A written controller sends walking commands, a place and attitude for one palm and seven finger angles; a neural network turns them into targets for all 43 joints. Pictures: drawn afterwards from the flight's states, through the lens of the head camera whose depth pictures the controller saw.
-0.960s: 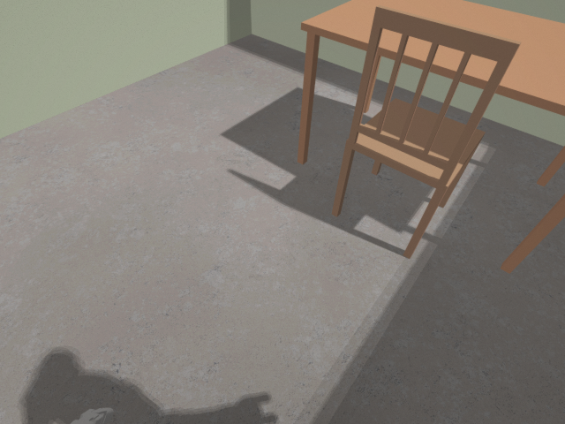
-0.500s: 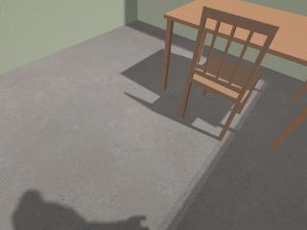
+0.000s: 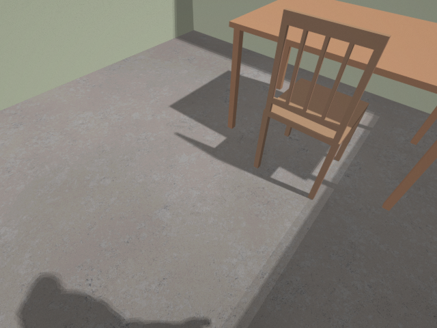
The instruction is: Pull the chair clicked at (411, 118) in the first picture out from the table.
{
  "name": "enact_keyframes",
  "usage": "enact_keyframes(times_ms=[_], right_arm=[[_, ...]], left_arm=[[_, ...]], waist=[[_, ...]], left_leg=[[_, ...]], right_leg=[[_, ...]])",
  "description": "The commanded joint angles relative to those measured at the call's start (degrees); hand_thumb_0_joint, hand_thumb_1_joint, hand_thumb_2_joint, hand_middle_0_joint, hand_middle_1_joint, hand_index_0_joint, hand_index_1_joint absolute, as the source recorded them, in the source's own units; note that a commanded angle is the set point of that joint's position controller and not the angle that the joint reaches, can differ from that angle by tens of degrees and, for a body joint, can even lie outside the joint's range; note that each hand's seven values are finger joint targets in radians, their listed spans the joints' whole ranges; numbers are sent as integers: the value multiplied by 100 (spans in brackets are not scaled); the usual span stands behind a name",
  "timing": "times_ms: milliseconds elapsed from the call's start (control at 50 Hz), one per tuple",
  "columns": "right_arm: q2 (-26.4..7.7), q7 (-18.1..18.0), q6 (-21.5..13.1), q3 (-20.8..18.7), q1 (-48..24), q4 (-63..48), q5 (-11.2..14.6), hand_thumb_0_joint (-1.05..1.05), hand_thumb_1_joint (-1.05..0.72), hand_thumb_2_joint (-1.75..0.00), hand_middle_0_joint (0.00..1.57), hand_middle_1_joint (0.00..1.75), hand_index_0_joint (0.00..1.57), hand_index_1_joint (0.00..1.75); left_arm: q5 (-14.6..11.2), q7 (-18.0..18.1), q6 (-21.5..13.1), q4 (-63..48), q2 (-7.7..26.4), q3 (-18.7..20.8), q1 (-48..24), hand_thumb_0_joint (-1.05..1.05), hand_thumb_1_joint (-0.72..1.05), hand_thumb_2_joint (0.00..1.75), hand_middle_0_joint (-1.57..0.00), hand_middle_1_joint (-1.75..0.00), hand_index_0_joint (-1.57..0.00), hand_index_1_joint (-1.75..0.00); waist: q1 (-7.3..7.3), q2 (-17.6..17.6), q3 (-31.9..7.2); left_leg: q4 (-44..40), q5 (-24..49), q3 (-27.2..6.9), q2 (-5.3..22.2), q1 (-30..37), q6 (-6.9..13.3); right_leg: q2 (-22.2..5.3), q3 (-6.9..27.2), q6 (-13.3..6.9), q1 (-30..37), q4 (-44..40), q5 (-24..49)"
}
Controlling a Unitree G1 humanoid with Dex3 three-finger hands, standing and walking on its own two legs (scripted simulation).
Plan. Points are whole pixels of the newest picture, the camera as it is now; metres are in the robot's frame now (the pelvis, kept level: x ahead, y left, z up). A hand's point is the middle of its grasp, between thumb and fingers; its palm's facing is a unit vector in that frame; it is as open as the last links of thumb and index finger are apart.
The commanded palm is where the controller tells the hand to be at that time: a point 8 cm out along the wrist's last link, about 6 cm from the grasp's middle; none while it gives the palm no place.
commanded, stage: look at it before walking up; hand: left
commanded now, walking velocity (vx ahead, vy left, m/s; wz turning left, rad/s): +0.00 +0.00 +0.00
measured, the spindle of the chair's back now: (315, 77) +1.09 -0.35 -0.08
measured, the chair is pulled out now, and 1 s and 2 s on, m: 0.00 0.00 0.00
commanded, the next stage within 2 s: walk to a spot facing it in 0.48 s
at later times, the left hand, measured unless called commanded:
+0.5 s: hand out of the picture +0.07 +0.24 -0.16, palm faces -0.02 -0.95 -0.32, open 7.4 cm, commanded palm none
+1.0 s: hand out of the picture +0.06 +0.19 -0.20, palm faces -0.06 -0.99 -0.14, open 7.4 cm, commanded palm none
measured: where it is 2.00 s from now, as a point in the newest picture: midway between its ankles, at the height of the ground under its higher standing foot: (230, 298)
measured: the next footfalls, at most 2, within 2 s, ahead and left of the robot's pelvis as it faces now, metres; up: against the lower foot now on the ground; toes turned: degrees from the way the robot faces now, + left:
right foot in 1.28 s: +0.36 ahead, -0.12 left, +0.00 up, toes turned -17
left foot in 1.74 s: +0.49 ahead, +0.06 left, +0.00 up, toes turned -9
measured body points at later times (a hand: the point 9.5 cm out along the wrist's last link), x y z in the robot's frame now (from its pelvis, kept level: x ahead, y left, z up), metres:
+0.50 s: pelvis +0.01 +0.00 +0.00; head +0.01 +0.00 +0.45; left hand +0.07 +0.29 -0.14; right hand +0.09 -0.30 -0.13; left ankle +0.00 +0.12 -0.74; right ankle +0.01 -0.13 -0.74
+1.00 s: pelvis +0.10 +0.01 -0.02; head +0.11 +0.03 +0.43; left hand +0.07 +0.24 -0.18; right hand +0.06 -0.22 -0.16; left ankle +0.00 +0.12 -0.74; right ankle +0.02 -0.11 -0.70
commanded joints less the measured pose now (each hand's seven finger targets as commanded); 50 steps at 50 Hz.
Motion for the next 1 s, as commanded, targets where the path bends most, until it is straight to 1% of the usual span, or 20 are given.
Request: enact_keyframes(times_ms=[0,120,300,440,560,580,600,620,660,720,780,820,840,860,880,900,920,940,960,980], right_arm=[[-1187,-87,-117,-257,-324,-360,34,0,-90,-90,20,30,20,30],[-1184,-87,-118,-259,-307,-368,42,0,-90,-90,20,30,20,30],[-1183,-96,-125,-256,-316,-348,42,0,-90,-90,20,30,20,30],[-1190,-105,-125,-247,-330,-345,48,0,-90,-90,20,30,20,30],[-1197,-113,-129,-246,-349,-342,47,0,-90,-90,20,30,20,30],[-742,-100,-86,-147,-159,-247,19,0,-90,-90,20,30,20,30],[-476,-85,-32,-80,56,-177,-5,0,-90,-90,20,30,20,30],[-450,-72,-4,-92,169,-159,-16,0,-90,-90,20,30,20,30],[-497,-46,22,-134,246,-187,-51,0,-90,-90,20,30,20,30],[-485,-36,-6,-180,327,-287,-56,0,-90,-90,20,30,20,30],[-239,-45,-105,-183,487,-386,-43,0,-90,-90,20,30,20,30],[-107,-56,-174,-208,543,-445,-21,0,-90,-90,20,30,20,30],[-23,-67,-221,-203,640,-444,-8,0,-90,-90,20,30,20,30],[44,-81,-267,-203,860,-387,4,0,-90,-90,20,30,20,30],[20,-104,-311,-212,1296,-221,13,0,-90,-90,20,30,20,30],[-310,-143,-370,-328,2148,82,-52,0,-90,-90,20,30,20,30],[-581,-199,-391,-423,3020,361,-74,0,-90,-90,20,30,20,30],[-238,-268,-378,-299,3274,500,-91,0,-90,-90,20,30,20,30],[-24,-292,-378,-235,3089,420,-85,0,-90,-90,20,30,20,30],[66,-296,-403,-246,2839,300,-94,0,-90,-90,20,30,20,30]], left_arm=[[-31,93,-133,-361,1176,210,-223,0,90,90,-20,-30,-20,-30],[-25,91,-141,-370,1167,216,-194,0,90,90,-20,-30,-20,-30],[-31,94,-150,-332,1164,218,-178,0,90,90,-20,-30,-20,-30],[-29,91,-133,-305,1161,213,-180,0,90,90,-20,-30,-20,-30],[-31,96,-147,-292,1175,219,-184,0,90,90,-20,-30,-20,-30],[-38,111,-96,-181,713,134,37,0,90,90,-20,-30,-20,-30],[-23,114,-31,-112,464,75,249,0,90,90,-20,-30,-20,-30],[0,93,4,-91,450,77,375,0,90,90,-20,-30,-20,-30],[34,28,43,-120,519,129,447,0,90,90,-20,-30,-20,-30],[49,-26,25,-175,534,210,732,0,90,90,-20,-30,-20,-30],[27,-5,-56,-154,551,307,1079,0,90,90,-20,-30,-20,-30],[13,30,-119,-113,598,378,1309,0,90,90,-20,-30,-20,-30],[14,46,-148,-130,551,406,1326,0,90,90,-20,-30,-20,-30],[15,56,-167,-146,482,422,1265,0,90,90,-20,-30,-20,-30],[1,48,-170,-177,314,405,1117,0,90,90,-20,-30,-20,-30],[-18,10,-180,-321,-5,358,833,0,90,90,-20,-30,-20,-30],[-13,9,-281,-606,-271,267,270,0,90,90,-20,-30,-20,-30],[47,58,-285,-657,-123,310,9,0,90,90,-20,-30,-20,-30],[35,52,-282,-621,-197,348,75,0,90,90,-20,-30,-20,-30],[36,0,-270,-580,-338,351,86,0,90,90,-20,-30,-20,-30]], waist=[[13,45,-185],[15,-23,-222],[15,77,-325],[22,102,-256],[15,52,-329],[17,42,-446],[15,-7,-396],[26,-33,-296],[45,-66,207],[105,-235,597],[115,-607,675],[104,-757,577],[60,-769,586],[-47,-636,535],[-277,-232,420],[-607,1023,209],[-863,2054,407],[-848,1356,690],[-692,851,805],[-569,533,851]], left_leg=[[-488,482,-570,646,-105,159],[-465,577,-587,653,-65,161],[-454,798,-546,683,32,146],[-518,796,-587,696,42,155],[-490,1047,-547,703,144,145],[-438,752,-438,694,185,82],[-355,202,-360,646,150,42],[-308,-478,-363,612,64,69],[-356,-1637,-353,571,-421,107],[21,-1979,-284,502,-865,156],[825,-1387,188,296,-1229,82],[1233,-1229,478,248,-1278,27],[1102,-1160,535,274,-1188,21],[772,-1007,508,307,-798,46],[222,-664,294,444,112,152],[-235,401,-922,1256,1382,543],[-665,2215,-2039,2257,2157,926],[-418,3715,-1940,2373,2304,902],[-305,4065,-1482,2363,2107,948],[-354,3782,-1095,2199,1924,929]], right_leg=[[-636,561,-205,-46,-465,298],[-637,565,-211,-45,-476,373],[-660,543,-214,74,-453,692],[-635,502,-196,67,-456,638],[-663,493,-211,140,-434,963],[-647,470,-146,170,-438,645],[-589,491,-136,90,-381,-4],[-543,572,-173,-62,-402,-756],[-483,694,-255,-387,-457,-1793],[-476,1005,-448,-546,-462,-2214],[-796,1530,-748,-226,-571,-1837],[-1109,1862,-989,-45,-591,-1139],[-1163,1846,-1052,-47,-476,-668],[-1050,1639,-1020,-190,-180,-171],[-687,1161,-842,-756,496,235],[59,269,-513,-1856,2268,405],[355,-378,-274,-3306,3620,-1765],[89,11,-290,-3799,4207,-1900],[-127,91,-326,-3815,4458,-1658],[-266,-4,-346,-3761,4555,-1488]])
